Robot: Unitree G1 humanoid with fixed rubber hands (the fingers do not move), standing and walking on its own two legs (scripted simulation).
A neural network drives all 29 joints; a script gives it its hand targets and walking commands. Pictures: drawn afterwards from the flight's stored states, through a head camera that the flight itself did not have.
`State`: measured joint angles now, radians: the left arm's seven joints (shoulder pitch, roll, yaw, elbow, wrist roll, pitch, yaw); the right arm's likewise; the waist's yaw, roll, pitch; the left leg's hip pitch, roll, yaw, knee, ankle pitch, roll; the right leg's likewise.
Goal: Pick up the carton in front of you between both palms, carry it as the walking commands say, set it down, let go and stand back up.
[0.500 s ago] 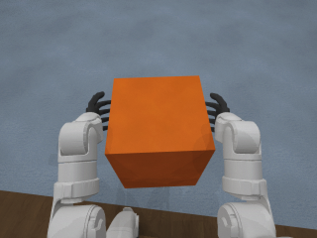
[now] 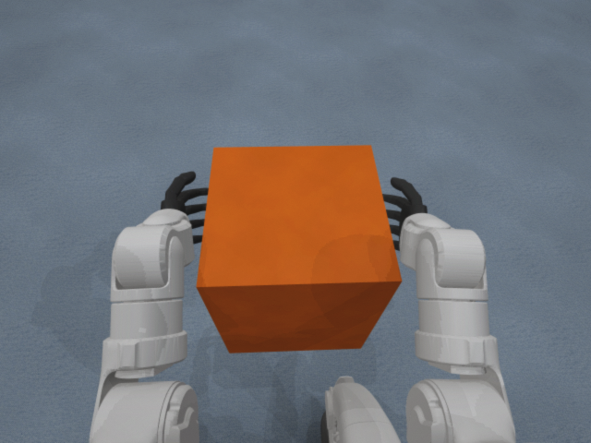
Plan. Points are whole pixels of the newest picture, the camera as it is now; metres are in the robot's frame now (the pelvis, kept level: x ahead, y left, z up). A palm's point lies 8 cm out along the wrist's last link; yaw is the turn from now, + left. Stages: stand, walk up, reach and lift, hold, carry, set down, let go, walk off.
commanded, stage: carry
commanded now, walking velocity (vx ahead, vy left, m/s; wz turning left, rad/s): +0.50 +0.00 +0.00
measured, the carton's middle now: (294, 257) +0.36 -0.02 +0.01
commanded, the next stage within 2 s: none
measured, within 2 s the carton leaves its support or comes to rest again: neither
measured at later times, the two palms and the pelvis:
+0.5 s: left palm (184, 83) +0.64 +0.14 +0.11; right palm (359, 83) +0.66 -0.15 +0.10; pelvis +0.29 -0.03 +0.00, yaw +2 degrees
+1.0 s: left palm (185, 19) +0.88 +0.17 +0.09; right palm (330, 22) +0.87 -0.13 +0.10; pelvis +0.61 +0.02 +0.00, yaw -1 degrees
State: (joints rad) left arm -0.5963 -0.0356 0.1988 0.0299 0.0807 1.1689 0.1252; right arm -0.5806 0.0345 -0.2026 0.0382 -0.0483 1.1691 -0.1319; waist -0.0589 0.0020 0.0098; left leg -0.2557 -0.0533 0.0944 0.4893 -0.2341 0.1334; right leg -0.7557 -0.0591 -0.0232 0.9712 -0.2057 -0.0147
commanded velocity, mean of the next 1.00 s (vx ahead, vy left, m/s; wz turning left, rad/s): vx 0.50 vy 0.00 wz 0.00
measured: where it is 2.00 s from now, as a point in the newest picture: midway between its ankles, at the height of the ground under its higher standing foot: (267, 198)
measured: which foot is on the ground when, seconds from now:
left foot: down 0.00-0.18, up 0.20-0.66, down 0.68-1.00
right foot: up 0.00-0.14, down 0.16-0.70, up 0.72-1.00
